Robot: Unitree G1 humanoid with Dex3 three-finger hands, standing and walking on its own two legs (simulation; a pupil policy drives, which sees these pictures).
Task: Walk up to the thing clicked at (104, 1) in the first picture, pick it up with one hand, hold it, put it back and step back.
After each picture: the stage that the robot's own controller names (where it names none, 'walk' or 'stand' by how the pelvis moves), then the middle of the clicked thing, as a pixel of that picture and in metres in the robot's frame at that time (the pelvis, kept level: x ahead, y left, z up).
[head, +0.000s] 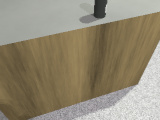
stand; (100, 5) +0.81 -0.06 +0.07
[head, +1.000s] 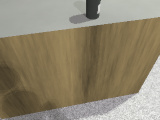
rise first; (93, 5) +0.73 +0.00 +0.10
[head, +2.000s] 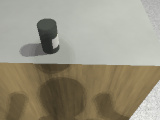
rise first; (49, 37) +0.49 +0.19 +0.09
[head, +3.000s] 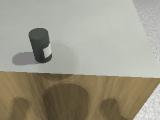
stand; (41, 46) +0.47 +0.19 +0.09
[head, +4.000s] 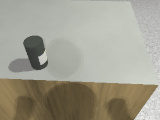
stand; (36, 53) +0.46 +0.19 +0.07
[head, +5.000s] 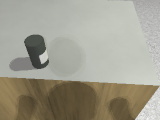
stand; (37, 52) +0.46 +0.20 +0.07
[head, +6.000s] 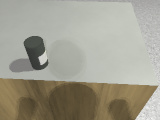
stand; (36, 53) +0.46 +0.20 +0.07
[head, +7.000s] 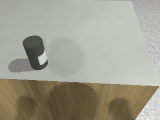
stand; (36, 53) +0.45 +0.20 +0.07
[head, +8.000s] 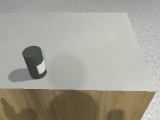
rise first; (35, 63) +0.43 +0.22 +0.07
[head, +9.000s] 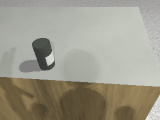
go down; (44, 54) +0.46 +0.21 +0.08
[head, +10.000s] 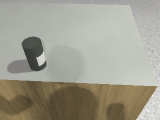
go down; (35, 54) +0.46 +0.20 +0.08
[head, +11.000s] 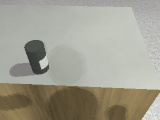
go down; (37, 57) +0.44 +0.20 +0.08
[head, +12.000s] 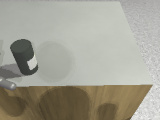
close in; (25, 58) +0.43 +0.22 +0.08
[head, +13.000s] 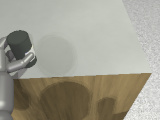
close; (23, 50) +0.44 +0.21 +0.10
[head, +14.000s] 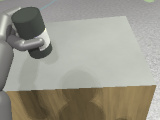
lift; (34, 34) +0.34 +0.13 +0.30
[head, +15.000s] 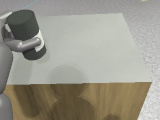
hold; (28, 36) +0.35 +0.16 +0.27
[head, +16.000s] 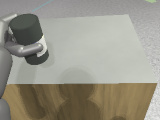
hold; (31, 40) +0.33 +0.16 +0.28
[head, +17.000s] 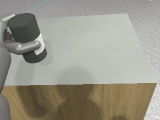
crouch; (29, 39) +0.34 +0.16 +0.27
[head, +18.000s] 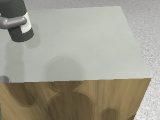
lower; (16, 18) +0.42 +0.20 +0.27
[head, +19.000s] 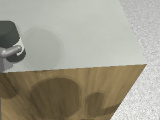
lower; (10, 42) +0.45 +0.22 +0.12
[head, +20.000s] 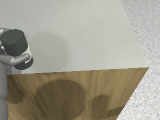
lower; (18, 50) +0.43 +0.20 +0.11
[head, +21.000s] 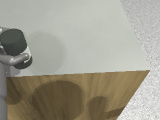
lower; (17, 50) +0.43 +0.21 +0.11
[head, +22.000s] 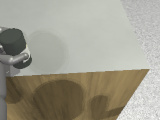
lower; (16, 49) +0.43 +0.21 +0.11
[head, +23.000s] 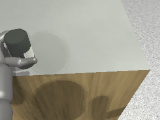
open; (21, 50) +0.43 +0.20 +0.11
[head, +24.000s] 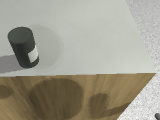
sink last; (25, 48) +0.43 +0.18 +0.11
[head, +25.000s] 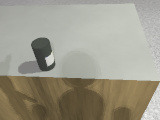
sink last; (44, 54) +0.45 +0.20 +0.09
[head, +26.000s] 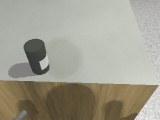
stand; (37, 57) +0.42 +0.19 +0.08
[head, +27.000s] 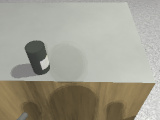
stand; (38, 58) +0.43 +0.20 +0.07
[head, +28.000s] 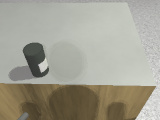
stand; (36, 60) +0.42 +0.20 +0.07
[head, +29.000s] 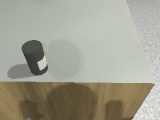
stand; (35, 58) +0.42 +0.20 +0.07
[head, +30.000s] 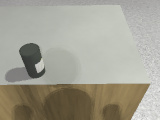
stand; (33, 61) +0.43 +0.20 +0.08
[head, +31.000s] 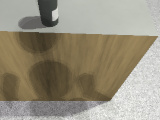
walk; (48, 8) +0.58 +0.15 +0.09
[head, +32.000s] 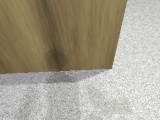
walk; out of the picture +0.90 +0.23 +0.10
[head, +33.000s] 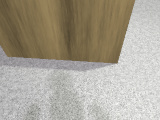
stand; out of the picture +1.12 +0.14 +0.09
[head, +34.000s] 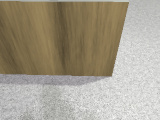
stand; out of the picture +1.08 +0.15 +0.07
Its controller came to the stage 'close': yes
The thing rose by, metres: 0.21
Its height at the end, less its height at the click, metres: +0.00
